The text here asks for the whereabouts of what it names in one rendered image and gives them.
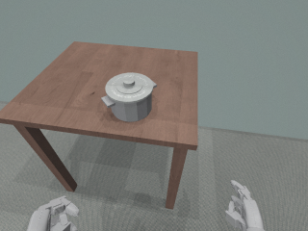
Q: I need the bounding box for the table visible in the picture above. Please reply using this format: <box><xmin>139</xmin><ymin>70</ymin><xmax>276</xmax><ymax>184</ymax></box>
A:
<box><xmin>0</xmin><ymin>41</ymin><xmax>198</xmax><ymax>210</ymax></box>

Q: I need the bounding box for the pot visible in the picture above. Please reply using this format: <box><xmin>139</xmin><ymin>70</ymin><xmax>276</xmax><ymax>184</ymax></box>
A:
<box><xmin>101</xmin><ymin>80</ymin><xmax>157</xmax><ymax>122</ymax></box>

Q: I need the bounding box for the right robot hand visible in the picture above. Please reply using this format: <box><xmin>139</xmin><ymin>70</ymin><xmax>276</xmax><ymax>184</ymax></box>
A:
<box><xmin>225</xmin><ymin>180</ymin><xmax>265</xmax><ymax>231</ymax></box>

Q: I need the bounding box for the knob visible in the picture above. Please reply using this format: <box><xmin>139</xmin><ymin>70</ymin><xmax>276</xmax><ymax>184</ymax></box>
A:
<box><xmin>123</xmin><ymin>77</ymin><xmax>135</xmax><ymax>87</ymax></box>

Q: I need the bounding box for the left robot hand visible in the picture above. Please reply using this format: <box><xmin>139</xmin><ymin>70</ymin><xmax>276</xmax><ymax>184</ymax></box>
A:
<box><xmin>27</xmin><ymin>195</ymin><xmax>80</xmax><ymax>231</ymax></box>

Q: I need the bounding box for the lid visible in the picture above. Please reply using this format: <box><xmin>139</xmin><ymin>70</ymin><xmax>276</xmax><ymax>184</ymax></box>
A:
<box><xmin>105</xmin><ymin>72</ymin><xmax>154</xmax><ymax>104</ymax></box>

